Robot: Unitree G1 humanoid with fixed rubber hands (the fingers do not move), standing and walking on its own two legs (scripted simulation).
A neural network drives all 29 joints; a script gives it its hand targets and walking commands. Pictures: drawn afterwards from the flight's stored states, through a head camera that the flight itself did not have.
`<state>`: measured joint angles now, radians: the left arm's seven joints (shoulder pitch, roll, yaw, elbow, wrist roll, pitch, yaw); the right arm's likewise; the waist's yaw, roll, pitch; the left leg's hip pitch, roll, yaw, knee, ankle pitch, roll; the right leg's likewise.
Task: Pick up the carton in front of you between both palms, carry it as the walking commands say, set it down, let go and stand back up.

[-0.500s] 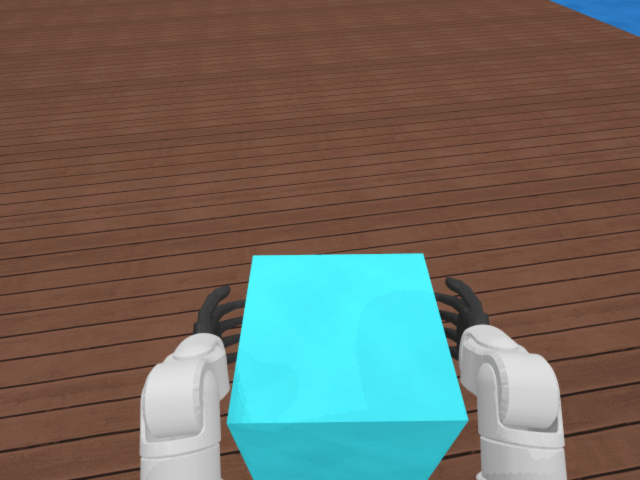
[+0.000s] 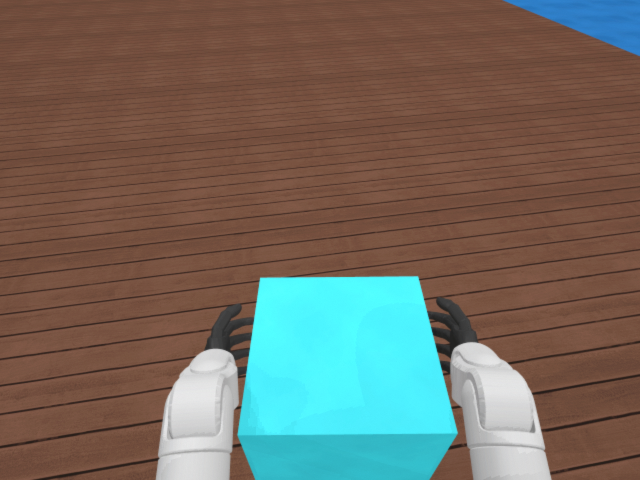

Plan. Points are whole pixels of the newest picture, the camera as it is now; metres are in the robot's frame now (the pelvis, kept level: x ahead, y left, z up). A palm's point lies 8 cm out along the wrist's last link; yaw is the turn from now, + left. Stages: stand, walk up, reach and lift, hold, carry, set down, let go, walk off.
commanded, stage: carry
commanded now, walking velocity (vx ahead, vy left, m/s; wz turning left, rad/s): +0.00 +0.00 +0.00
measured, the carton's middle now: (339, 393) +0.26 +0.00 -0.03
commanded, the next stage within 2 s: none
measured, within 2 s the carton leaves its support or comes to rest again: neither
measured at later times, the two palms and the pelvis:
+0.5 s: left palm (226, 359) +0.28 +0.15 +0.04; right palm (459, 352) +0.28 -0.15 +0.04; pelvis -0.01 +0.00 +0.00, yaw +0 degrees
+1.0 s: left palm (219, 310) +0.35 +0.17 +0.04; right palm (430, 305) +0.35 -0.13 +0.05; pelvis +0.06 +0.02 +0.01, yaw -1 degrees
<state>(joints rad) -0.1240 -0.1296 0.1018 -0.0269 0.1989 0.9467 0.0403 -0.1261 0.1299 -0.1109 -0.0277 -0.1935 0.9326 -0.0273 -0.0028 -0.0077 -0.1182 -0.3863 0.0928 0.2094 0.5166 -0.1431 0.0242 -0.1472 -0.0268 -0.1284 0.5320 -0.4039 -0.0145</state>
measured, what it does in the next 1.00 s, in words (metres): shifts its weight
